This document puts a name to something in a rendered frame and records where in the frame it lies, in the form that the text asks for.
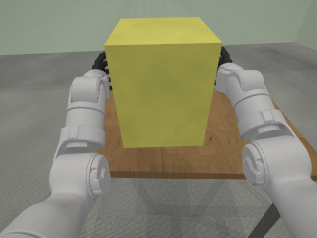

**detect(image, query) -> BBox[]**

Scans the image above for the right robot hand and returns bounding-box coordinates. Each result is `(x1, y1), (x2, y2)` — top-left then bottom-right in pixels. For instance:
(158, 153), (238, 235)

(214, 46), (233, 85)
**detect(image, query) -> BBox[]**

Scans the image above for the left robot upper arm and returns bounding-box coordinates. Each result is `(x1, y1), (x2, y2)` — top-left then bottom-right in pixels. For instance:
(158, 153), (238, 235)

(0, 152), (111, 238)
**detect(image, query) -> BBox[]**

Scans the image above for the right robot upper arm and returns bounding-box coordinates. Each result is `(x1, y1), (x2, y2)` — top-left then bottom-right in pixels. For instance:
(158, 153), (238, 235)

(242, 135), (317, 238)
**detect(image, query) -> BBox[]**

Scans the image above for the left robot hand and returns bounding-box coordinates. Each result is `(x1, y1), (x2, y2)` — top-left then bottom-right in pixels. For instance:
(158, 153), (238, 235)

(92, 51), (113, 91)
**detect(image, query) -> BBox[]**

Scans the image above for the carton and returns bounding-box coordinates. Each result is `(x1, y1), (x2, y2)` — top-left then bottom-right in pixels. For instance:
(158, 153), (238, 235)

(104, 17), (222, 148)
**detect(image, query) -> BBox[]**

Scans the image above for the table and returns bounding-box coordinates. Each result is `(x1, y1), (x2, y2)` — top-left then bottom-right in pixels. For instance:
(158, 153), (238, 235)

(95, 85), (317, 238)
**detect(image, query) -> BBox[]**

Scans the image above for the robot right forearm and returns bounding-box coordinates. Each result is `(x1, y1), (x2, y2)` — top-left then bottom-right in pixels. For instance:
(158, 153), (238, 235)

(215, 63), (312, 173)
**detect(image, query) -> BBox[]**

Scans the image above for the robot left forearm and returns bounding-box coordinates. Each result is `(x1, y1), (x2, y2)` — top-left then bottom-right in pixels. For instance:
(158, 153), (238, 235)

(49, 69), (110, 191)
